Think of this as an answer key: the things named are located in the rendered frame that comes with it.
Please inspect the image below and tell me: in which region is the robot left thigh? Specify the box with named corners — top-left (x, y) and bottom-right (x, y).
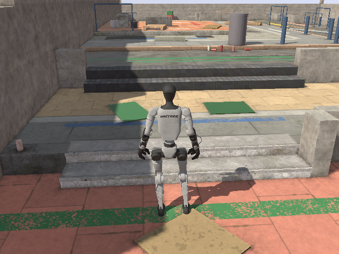
top-left (151, 148), bottom-right (164, 185)

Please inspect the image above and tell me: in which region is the right robot upper arm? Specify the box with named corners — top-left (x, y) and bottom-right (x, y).
top-left (181, 107), bottom-right (195, 136)

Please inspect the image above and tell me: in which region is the robot left forearm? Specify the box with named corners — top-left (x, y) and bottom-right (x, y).
top-left (139, 128), bottom-right (149, 149)

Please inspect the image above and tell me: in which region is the robot left foot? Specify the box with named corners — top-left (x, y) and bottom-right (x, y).
top-left (157, 203), bottom-right (165, 217)

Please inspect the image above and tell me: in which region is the robot right hand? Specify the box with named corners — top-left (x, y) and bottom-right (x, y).
top-left (188, 148), bottom-right (200, 160)

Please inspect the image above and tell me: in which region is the left robot upper arm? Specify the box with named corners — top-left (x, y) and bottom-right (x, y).
top-left (144, 107), bottom-right (158, 136)

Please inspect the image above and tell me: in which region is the robot left hand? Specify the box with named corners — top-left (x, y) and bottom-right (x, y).
top-left (138, 148), bottom-right (150, 160)

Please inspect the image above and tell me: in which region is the robot right forearm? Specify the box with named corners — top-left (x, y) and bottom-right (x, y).
top-left (189, 128), bottom-right (199, 150)

